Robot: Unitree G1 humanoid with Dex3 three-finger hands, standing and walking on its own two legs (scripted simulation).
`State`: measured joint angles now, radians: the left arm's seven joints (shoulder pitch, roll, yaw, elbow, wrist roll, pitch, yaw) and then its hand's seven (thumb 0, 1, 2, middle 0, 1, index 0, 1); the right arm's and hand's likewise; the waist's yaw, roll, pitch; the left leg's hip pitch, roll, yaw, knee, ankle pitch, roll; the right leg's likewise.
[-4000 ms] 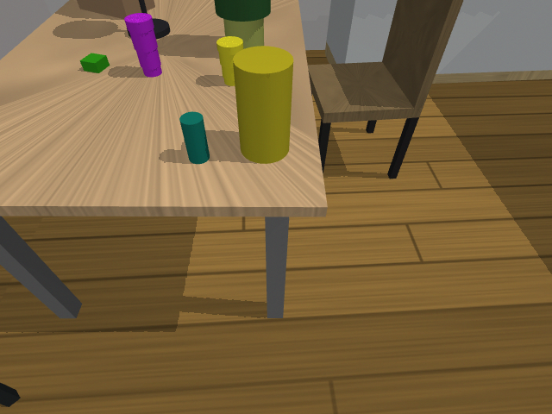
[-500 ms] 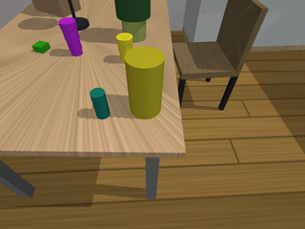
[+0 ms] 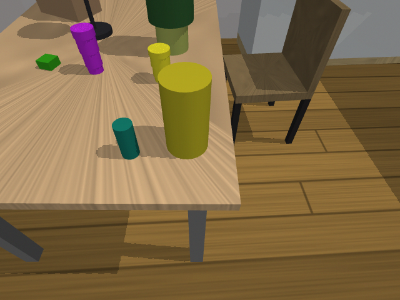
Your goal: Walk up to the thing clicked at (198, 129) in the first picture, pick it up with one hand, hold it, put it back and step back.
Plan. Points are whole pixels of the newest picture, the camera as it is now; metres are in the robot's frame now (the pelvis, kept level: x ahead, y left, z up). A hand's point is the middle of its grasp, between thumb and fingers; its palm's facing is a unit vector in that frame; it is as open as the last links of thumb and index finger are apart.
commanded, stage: stand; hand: left
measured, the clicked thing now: (126, 139) +0.49 +0.19 +0.01
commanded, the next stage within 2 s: rise first in 1.52 s
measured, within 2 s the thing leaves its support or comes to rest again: neither
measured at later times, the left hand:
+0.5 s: hand out of the picture +0.06 +0.25 -0.16, palm faces -0.03 -0.94 -0.34, open 7.4 cm
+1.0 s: hand out of the picture +0.06 +0.25 -0.16, palm faces -0.03 -0.94 -0.34, open 7.4 cm
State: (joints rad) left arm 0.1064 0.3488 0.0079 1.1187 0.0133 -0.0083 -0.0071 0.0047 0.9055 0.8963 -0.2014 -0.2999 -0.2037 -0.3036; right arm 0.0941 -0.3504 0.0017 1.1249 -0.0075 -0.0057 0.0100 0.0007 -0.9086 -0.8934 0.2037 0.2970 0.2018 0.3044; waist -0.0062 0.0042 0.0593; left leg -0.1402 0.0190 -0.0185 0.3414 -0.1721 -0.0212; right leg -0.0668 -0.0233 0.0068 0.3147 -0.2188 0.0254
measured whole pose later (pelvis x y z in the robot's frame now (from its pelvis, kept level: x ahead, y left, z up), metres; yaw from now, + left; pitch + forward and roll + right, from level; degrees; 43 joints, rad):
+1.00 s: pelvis -0.01 +0.00 +0.00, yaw +0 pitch -2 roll +0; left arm 0.13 0.35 0.00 1.11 0.01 -0.01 -0.01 0.00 0.91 0.90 -0.20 -0.30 -0.20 -0.30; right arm 0.12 -0.35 0.00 1.13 -0.01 0.00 0.01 0.00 -0.91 -0.89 0.20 0.30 0.20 0.30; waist 0.00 0.00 0.06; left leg -0.14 0.02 -0.02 0.34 -0.16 -0.02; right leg -0.07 -0.03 0.01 0.31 -0.21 0.03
